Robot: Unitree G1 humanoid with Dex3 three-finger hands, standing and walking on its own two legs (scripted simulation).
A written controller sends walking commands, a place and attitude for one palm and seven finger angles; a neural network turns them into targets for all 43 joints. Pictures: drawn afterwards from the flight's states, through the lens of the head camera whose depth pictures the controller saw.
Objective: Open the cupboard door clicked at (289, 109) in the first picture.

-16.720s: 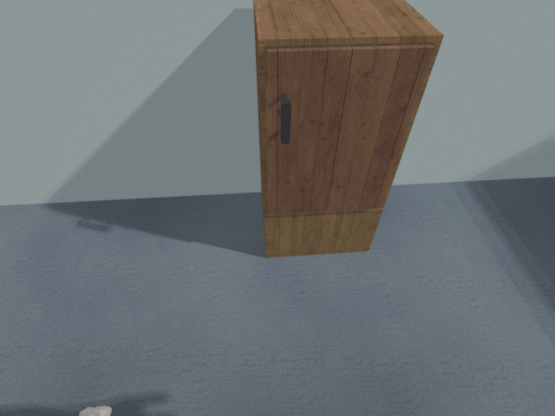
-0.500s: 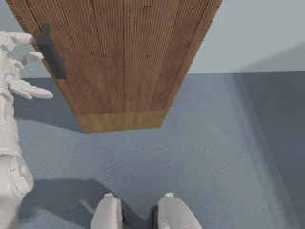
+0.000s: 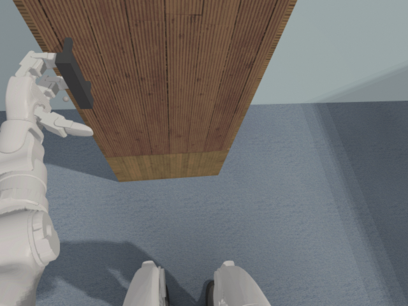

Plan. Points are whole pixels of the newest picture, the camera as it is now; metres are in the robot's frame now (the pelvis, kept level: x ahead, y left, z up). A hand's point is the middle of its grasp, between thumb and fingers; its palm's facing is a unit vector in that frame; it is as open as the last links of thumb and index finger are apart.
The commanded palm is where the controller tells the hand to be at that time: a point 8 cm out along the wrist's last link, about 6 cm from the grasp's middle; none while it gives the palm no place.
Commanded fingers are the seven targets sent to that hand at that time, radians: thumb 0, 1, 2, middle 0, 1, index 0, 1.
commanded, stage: slide the fingers in behind the handle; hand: left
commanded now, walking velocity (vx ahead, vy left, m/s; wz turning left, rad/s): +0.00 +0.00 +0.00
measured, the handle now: (78, 75) +0.54 +0.22 +0.06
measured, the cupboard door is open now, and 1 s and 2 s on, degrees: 0 0 4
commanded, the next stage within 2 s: close the thumb around the handle in 0.82 s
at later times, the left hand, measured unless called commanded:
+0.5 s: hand (85, 95) +0.49 +0.20 +0.06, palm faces +0.05 -1.00 -0.02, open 13.9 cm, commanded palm +0.47 +0.24 +0.06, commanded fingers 0.00 -0.50 0.30 -0.30 -1.20 -0.30 -1.20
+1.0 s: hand (87, 94) +0.50 +0.20 +0.06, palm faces +0.05 -1.00 -0.02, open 13.8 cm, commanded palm +0.48 +0.24 +0.06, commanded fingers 0.00 -0.22 0.42 -0.32 -1.23 -0.32 -1.23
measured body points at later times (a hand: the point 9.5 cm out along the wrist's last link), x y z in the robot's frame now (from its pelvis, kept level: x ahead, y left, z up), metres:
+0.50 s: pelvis +0.00 -0.01 +0.00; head +0.14 +0.02 +0.43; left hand +0.49 +0.26 +0.06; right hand +0.02 -0.27 -0.11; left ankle +0.03 +0.09 -0.65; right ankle +0.01 -0.12 -0.65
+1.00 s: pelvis +0.00 -0.01 +0.00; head +0.14 +0.02 +0.43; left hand +0.49 +0.25 +0.06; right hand +0.03 -0.27 -0.11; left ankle +0.03 +0.09 -0.65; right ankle +0.01 -0.12 -0.65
